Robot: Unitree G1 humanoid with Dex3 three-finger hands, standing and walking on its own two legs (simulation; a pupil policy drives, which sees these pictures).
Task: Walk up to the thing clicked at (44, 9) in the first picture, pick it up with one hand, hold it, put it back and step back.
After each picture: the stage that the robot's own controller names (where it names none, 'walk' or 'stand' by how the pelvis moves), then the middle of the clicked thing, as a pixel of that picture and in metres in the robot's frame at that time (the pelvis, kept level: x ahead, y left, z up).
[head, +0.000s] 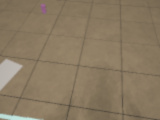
stand; (43, 8) +2.15 +0.53 -0.72
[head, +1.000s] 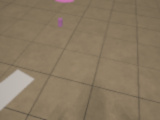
walk; (60, 22) +2.06 +0.21 -0.69
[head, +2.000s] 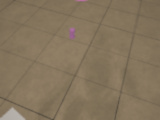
walk; (72, 33) +1.45 +0.07 -0.71
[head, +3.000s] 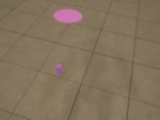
walk; (59, 69) +0.97 +0.16 -0.71
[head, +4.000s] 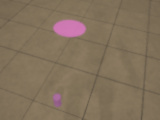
walk; (57, 100) +0.63 +0.17 -0.71
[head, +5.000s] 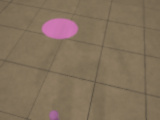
walk; (54, 117) +0.43 +0.18 -0.71
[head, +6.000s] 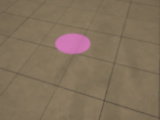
stand; out of the picture +0.37 +0.19 -0.72
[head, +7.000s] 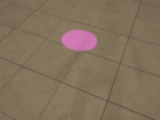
stand; out of the picture +0.36 +0.17 -0.71
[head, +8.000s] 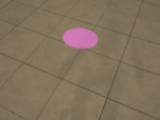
stand; out of the picture +0.40 +0.15 -0.71
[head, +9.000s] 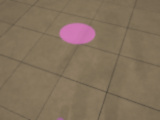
stand; out of the picture +0.39 +0.18 -0.71
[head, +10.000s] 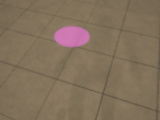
stand; out of the picture +0.38 +0.19 -0.71
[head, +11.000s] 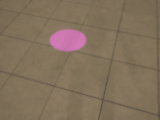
stand; out of the picture +0.31 +0.19 -0.71
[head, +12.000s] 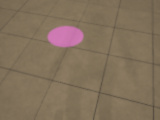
stand; out of the picture +0.36 +0.21 -0.71
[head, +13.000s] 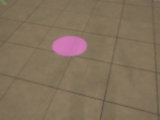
stand; out of the picture +0.37 +0.17 -0.72
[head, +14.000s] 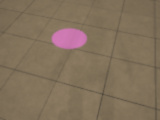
stand; out of the picture +0.38 +0.17 -0.72
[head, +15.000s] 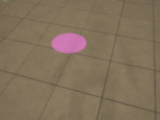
stand; out of the picture +0.39 +0.19 -0.73
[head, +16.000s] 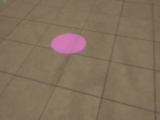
stand; out of the picture +0.39 +0.20 -0.73
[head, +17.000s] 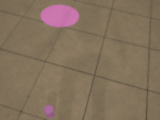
go down; (49, 111) +0.40 +0.20 -0.66
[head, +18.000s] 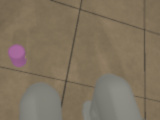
go down; (18, 56) +0.49 +0.21 -0.29
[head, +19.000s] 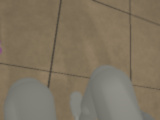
close in; out of the picture +0.48 +0.23 -0.26
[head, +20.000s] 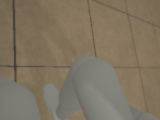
close; out of the picture +0.47 +0.26 -0.24
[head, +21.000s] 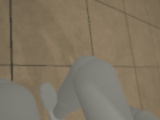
lift; out of the picture +0.46 +0.26 -0.24
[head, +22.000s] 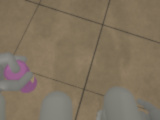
lift; (22, 77) +0.35 +0.21 -0.08
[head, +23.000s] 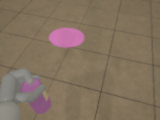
hold; (36, 96) +0.32 +0.17 +0.00
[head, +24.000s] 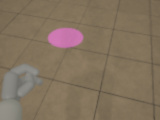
hold; out of the picture +0.13 -0.04 -0.70
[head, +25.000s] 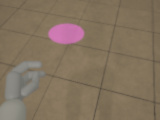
crouch; out of the picture +0.14 +0.04 -0.70
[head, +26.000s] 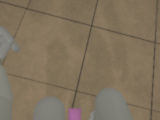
crouch; out of the picture +0.20 -0.01 -0.44
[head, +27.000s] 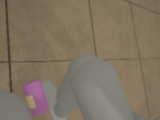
lower; (35, 97) +0.25 -0.03 -0.27
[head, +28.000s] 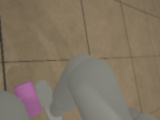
lower; (27, 98) +0.26 -0.02 -0.27
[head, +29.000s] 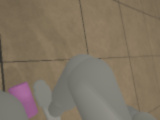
lower; (23, 100) +0.25 -0.01 -0.27
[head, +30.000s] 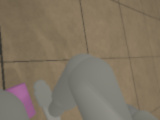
lower; (20, 101) +0.25 +0.00 -0.27
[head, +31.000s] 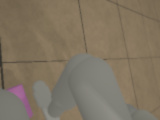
lower; (17, 103) +0.25 +0.01 -0.27
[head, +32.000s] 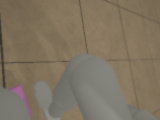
open; (17, 104) +0.25 +0.02 -0.27
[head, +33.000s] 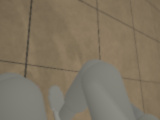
stand; (32, 102) +0.25 +0.01 -0.28
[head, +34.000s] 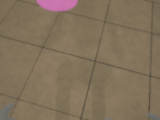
stand; out of the picture +0.16 -0.01 -0.60
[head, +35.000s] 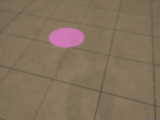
stand; out of the picture +0.14 +0.00 -0.69
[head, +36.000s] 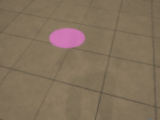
stand; out of the picture +0.13 +0.00 -0.69
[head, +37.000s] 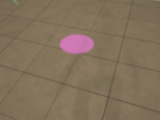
stand; out of the picture +0.15 +0.00 -0.74
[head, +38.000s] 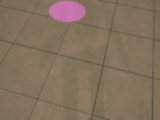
walk; out of the picture +0.22 -0.07 -0.73
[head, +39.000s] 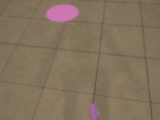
walk; (93, 111) +0.45 -0.04 -0.72
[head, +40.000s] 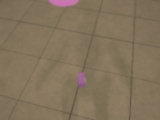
stand; (81, 79) +0.74 +0.00 -0.72
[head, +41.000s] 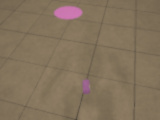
stand; (86, 86) +0.79 -0.03 -0.74
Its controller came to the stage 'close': yes
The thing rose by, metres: 0.69
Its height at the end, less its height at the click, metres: -0.02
